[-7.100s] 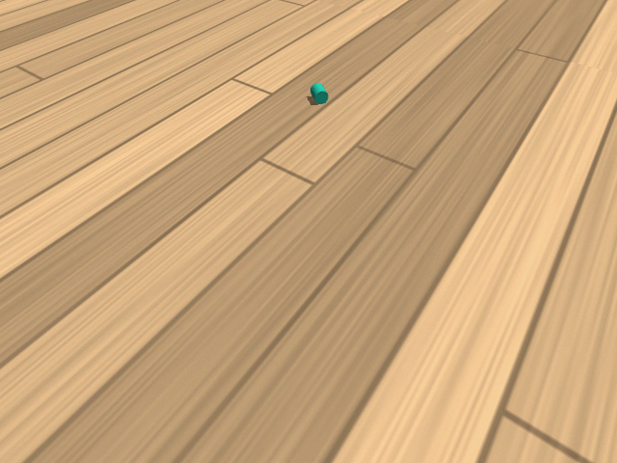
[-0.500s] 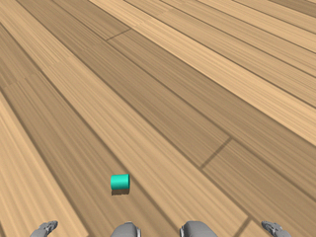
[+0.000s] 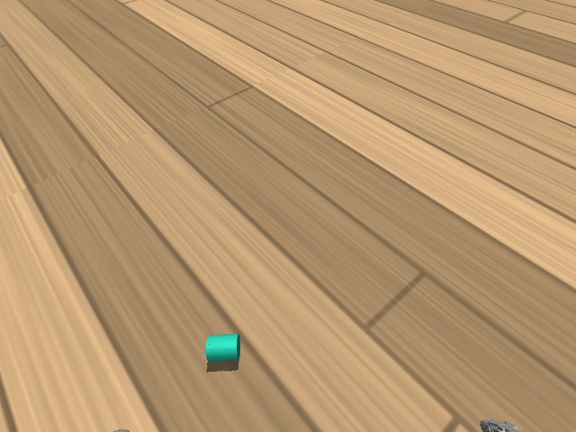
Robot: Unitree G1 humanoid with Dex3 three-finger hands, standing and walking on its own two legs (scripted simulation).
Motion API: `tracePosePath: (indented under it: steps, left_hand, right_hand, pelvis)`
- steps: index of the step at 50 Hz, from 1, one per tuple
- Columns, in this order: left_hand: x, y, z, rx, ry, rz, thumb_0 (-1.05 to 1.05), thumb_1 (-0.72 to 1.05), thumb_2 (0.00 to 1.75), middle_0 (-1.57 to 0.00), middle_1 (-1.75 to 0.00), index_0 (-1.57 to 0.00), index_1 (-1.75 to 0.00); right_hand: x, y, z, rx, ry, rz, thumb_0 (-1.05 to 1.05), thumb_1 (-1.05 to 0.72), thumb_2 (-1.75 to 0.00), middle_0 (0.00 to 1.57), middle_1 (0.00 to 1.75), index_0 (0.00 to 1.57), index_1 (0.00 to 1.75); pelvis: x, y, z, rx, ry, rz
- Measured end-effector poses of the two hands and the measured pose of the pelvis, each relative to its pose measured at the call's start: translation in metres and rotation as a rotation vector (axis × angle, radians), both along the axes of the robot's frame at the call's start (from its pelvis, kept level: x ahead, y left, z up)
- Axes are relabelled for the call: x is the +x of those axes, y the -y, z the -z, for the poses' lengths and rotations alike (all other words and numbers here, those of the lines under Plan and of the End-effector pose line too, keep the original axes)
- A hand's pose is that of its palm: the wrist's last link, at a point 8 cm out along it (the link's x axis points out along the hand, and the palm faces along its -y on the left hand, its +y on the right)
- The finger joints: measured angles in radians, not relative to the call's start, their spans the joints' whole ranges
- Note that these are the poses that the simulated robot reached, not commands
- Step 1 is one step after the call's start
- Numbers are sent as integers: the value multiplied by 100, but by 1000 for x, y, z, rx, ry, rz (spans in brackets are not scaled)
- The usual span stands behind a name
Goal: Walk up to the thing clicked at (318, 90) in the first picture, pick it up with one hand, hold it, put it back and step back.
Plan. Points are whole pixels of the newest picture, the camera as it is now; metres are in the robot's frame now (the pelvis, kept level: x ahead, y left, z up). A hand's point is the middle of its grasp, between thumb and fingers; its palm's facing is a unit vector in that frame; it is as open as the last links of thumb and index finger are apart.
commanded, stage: walk up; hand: left
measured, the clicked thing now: (223, 347) +0.50 +0.25 -0.72
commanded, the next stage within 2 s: none
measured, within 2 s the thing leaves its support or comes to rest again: neither
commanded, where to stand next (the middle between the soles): +0.13 +0.01 m, yaw +2 degrees
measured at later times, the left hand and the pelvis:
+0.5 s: hand out of the picture +0.11 +0.28 -0.14, palm faces +0.01 -0.94 -0.33, open 7.4 cm; pelvis +0.02 +0.02 +0.01, yaw +1 degrees
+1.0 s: hand out of the picture +0.10 +0.28 -0.14, palm faces +0.04 -0.94 -0.34, open 7.4 cm; pelvis +0.03 +0.02 +0.02, yaw +2 degrees
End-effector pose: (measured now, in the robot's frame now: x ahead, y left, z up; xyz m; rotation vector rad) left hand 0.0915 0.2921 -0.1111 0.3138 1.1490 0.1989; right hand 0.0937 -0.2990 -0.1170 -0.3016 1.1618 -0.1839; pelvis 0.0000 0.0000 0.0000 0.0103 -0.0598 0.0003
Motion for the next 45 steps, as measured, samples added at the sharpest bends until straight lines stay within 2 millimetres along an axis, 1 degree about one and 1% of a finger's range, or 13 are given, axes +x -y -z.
tracePosePath:
  steps: [4,7,11,15,21,31,35,40,45]
  left_hand:
    - [14,-6,-6,-11,33,8,1,91,90,-20,-30,-21,-30]
    - [21,-12,-9,-13,41,7,1,91,90,-20,-30,-21,-30]
    - [22,-21,-10,-9,22,1,1,91,90,-20,-30,-21,-30]
    - [18,-28,-9,-3,-14,-10,1,91,90,-20,-30,-21,-30]
    - [12,-33,-6,-5,-54,-31,1,91,90,-20,-30,-20,-30]
    - [8,-30,-4,-17,-71,-52,1,91,90,-20,-30,-21,-30]
    - [8,-30,-4,-19,-63,-60,1,91,90,-20,-30,-21,-30]
    - [8,-30,-5,-18,-52,-64,1,91,90,-20,-30,-21,-30]
    - [7,-31,-6,-14,-50,-65,1,91,90,-20,-30,-21,-30]
  right_hand:
    - [-11,-9,-4,7,-18,9,0,-91,-89,21,30,21,30]
    - [-20,-15,-5,6,-44,14,0,-91,-89,21,30,21,30]
    - [-28,-19,-6,3,-82,24,0,-91,-89,21,30,21,30]
    - [-30,-23,-6,-1,-109,31,0,-91,-89,21,30,21,30]
    - [-18,-26,-8,-9,-106,27,0,-91,-89,21,30,21,30]
    - [22,-32,-13,-6,-42,-3,0,-91,-89,21,30,21,30]
    - [34,-33,-15,-4,-14,-12,0,-91,-89,21,30,21,30]
    - [42,-35,-17,-3,3,-20,0,-91,-89,21,30,21,30]
    - [41,-35,-17,0,0,-23,0,-91,-89,21,30,21,30]
  pelvis:
    - [1,-6,-5,-10,-4,-1]
    - [3,-10,-7,-15,-12,-3]
    - [6,-15,-10,-19,-23,-7]
    - [11,-18,-12,-21,-29,-9]
    - [18,-23,-13,-19,-33,-13]
    - [26,-25,-14,-19,-34,-24]
    - [27,-25,-14,-19,-29,-27]
    - [28,-25,-15,-18,-24,-31]
    - [27,-24,-15,-18,-23,-35]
